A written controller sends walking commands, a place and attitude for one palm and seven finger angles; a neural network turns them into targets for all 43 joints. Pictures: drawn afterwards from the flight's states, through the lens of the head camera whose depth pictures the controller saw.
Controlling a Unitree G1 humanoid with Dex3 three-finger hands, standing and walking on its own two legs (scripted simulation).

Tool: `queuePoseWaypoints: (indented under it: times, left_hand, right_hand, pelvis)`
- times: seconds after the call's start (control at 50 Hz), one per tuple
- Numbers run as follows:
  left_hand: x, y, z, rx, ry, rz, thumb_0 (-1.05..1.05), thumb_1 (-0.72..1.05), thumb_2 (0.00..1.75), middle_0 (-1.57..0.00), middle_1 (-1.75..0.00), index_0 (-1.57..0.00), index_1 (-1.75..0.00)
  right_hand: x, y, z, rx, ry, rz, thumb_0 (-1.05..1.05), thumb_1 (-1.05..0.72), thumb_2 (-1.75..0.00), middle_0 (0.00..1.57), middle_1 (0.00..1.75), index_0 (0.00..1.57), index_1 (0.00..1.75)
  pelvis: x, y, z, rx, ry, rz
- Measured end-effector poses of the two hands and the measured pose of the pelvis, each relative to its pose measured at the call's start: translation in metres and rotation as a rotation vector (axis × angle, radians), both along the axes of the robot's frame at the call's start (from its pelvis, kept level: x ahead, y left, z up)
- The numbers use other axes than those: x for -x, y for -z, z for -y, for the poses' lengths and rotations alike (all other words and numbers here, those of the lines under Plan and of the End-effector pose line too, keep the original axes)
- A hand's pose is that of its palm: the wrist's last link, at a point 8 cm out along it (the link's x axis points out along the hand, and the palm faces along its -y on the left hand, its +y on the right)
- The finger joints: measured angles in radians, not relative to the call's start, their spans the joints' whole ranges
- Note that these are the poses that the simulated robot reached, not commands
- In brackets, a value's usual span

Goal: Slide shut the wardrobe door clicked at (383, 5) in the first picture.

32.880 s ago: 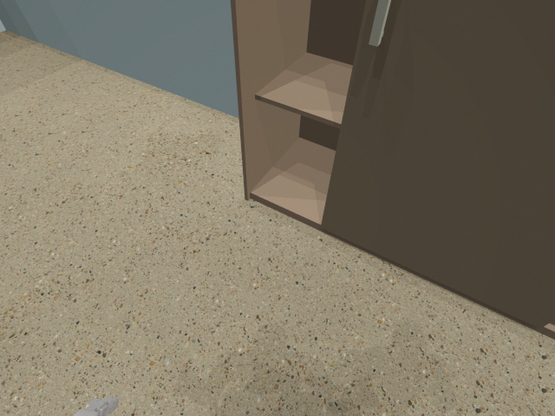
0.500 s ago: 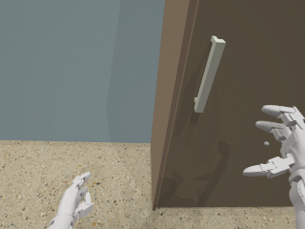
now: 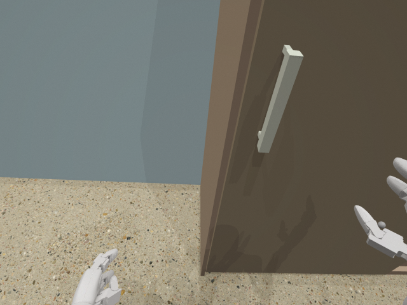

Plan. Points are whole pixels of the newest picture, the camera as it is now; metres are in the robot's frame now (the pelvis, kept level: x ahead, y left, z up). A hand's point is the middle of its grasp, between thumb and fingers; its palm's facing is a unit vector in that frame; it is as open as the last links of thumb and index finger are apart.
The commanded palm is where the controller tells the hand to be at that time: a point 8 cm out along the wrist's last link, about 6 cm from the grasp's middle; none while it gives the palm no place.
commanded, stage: draw the hand back to the body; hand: right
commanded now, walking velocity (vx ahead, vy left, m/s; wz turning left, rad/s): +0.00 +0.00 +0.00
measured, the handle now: (274, 103) +0.44 -0.13 +0.22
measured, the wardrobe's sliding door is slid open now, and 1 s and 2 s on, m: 0.00 0.00 0.00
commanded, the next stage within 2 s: step back with the hand held close in 0.50 s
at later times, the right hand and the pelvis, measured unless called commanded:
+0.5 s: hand (393, 232) +0.20 -0.27 +0.16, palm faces +0.47 +0.81 -0.35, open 7.5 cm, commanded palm +0.15 -0.31 +0.17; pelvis +0.01 -0.01 +0.00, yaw -1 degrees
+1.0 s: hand (398, 246) +0.18 -0.28 +0.15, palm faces +0.35 +0.80 -0.49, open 7.4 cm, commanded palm +0.12 -0.32 +0.18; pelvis -0.02 -0.02 +0.00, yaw +1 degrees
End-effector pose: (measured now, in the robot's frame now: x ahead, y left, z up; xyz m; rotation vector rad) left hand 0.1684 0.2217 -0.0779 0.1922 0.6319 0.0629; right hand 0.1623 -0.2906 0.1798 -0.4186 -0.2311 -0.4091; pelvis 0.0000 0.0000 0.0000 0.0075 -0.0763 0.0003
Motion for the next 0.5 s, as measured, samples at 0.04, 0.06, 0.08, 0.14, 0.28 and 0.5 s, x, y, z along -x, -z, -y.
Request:
queuePoseWaypoints:
  times: [0.04,0.06,0.08,0.14,0.28,0.5]
  left_hand:
    - [-0.006,-0.004,0.001,-0.006,0.004,0.009,0.01,0.91,0.9,-0.2,-0.3,-0.21,-0.3]
    - [-0.008,-0.005,0.002,-0.01,0.007,0.013,0.01,0.91,0.9,-0.2,-0.3,-0.21,-0.3]
    - [-0.011,-0.007,0.003,-0.013,0.011,0.017,0.01,0.91,0.9,-0.2,-0.3,-0.21,-0.3]
    - [-0.017,-0.01,0.005,-0.023,0.022,0.028,0.01,0.91,0.9,-0.2,-0.3,-0.21,-0.3]
    - [-0.026,-0.011,0.016,-0.03,0.055,0.029,0.01,0.91,0.9,-0.2,-0.3,-0.2,-0.3]
    - [-0.017,-0.005,0.022,-0.014,0.049,-0.006,0.01,0.9,0.9,-0.2,-0.3,-0.21,-0.3]
  right_hand:
    - [0.002,0.005,0.004,-0.007,0.011,-0.021,0.0,-0.44,-0.68,0.22,0.57,0.22,0.56]
    - [0.004,0.008,0.006,-0.011,0.018,-0.03,0.0,-0.47,-0.7,0.22,0.54,0.22,0.54]
    - [0.005,0.009,0.008,-0.014,0.025,-0.038,0.0,-0.51,-0.71,0.22,0.52,0.22,0.52]
    - [0.011,0.011,0.013,-0.016,0.048,-0.051,0.0,-0.62,-0.77,0.21,0.46,0.22,0.46]
    - [0.017,0.006,0.021,-0.012,0.088,-0.028,0.01,-0.8,-0.86,0.21,0.35,0.21,0.35]
    - [0.008,0.009,0.02,-0.022,0.065,-0.049,0.01,-0.88,-0.9,0.2,0.3,0.21,0.3]
  pelvis:
    - [-0.001,0.0,0.001,-0.001,0.0,-0.002]
    - [-0.002,0.0,0.002,-0.002,0.0,-0.003]
    - [-0.003,0.0,0.002,-0.003,0.001,-0.003]
    - [-0.005,0.0,0.004,-0.006,0.004,-0.004]
    - [-0.007,0.0,0.008,-0.01,0.016,-0.001]
    - [-0.007,-0.001,0.01,-0.01,0.01,-0.005]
